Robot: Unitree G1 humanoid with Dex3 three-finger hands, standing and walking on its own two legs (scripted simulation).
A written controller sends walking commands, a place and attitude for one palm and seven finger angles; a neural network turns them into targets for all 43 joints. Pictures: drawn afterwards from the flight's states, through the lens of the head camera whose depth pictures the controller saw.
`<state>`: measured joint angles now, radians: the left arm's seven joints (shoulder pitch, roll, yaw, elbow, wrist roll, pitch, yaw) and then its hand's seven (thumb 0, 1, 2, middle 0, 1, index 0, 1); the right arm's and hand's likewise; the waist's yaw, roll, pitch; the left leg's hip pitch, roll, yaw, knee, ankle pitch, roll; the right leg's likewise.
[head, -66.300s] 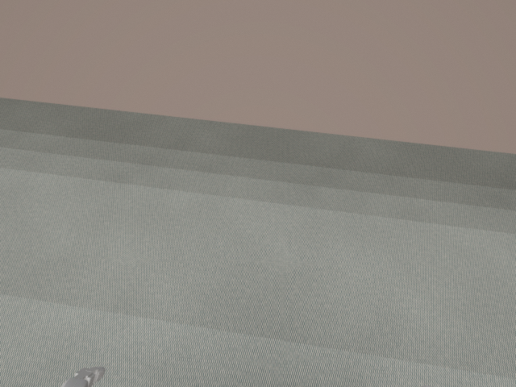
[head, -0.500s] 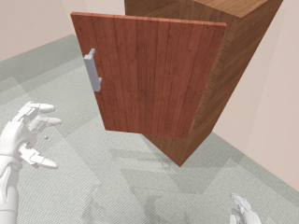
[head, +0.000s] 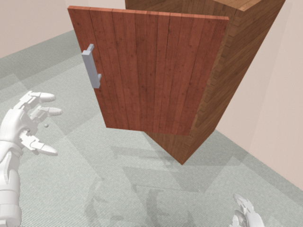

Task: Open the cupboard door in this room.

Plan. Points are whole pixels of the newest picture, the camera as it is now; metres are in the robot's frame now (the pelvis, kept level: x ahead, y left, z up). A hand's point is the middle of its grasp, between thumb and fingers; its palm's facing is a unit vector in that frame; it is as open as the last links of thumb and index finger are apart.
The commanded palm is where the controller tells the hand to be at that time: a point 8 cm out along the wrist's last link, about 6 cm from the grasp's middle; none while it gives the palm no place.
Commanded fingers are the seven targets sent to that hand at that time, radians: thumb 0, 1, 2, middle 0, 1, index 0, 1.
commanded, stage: move the hooked fingers beside the handle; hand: left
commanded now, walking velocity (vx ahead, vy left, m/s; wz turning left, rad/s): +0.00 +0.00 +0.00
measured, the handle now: (93, 66) +0.57 +0.23 +0.08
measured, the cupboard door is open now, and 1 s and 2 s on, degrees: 39 39 39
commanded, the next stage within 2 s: none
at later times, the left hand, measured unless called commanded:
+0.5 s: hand (58, 102) +0.40 +0.28 +0.09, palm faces -0.03 -1.00 -0.02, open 14.0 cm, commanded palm +0.38 +0.34 +0.09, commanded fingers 0.00 -0.50 0.30 -0.30 -1.20 -0.30 -1.20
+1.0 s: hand (60, 86) +0.46 +0.30 +0.09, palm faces -0.05 -1.00 -0.01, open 14.0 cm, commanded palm +0.46 +0.35 +0.08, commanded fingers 0.00 -0.50 0.30 -0.30 -1.20 -0.30 -1.20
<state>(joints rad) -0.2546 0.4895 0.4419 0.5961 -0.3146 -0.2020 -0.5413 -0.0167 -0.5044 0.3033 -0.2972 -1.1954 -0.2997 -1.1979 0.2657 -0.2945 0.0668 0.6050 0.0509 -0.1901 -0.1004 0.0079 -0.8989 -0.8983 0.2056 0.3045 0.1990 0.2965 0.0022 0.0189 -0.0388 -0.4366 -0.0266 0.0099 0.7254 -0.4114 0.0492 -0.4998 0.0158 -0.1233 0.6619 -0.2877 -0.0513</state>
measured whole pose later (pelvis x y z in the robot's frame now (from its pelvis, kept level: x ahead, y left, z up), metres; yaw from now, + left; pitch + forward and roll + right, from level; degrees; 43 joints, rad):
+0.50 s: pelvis +0.00 +0.00 -0.01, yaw -2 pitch +12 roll -2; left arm -0.53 0.60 0.50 0.93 -0.26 -0.27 -0.58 -0.02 -0.50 0.30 -0.30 -1.20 -0.30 -1.20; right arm 0.36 -0.31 0.05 0.62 0.04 -0.09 -0.07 0.01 -0.90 -0.90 0.21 0.30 0.20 0.30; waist -0.06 0.00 -0.07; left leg -0.55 -0.02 0.04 0.76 -0.42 0.06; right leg -0.62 0.03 -0.10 0.69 -0.28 -0.05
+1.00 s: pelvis +0.00 +0.02 -0.01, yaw -2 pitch +17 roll -3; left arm -0.80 0.74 0.51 1.18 -0.18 -0.32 -0.59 -0.02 -0.50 0.30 -0.30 -1.20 -0.30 -1.20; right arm 0.39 -0.31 0.06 0.60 0.03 0.01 -0.06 0.00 -0.90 -0.90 0.21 0.30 0.20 0.30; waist -0.12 -0.01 -0.07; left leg -0.68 -0.02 0.04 0.83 -0.45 0.08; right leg -0.74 0.02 -0.10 0.72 -0.29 -0.03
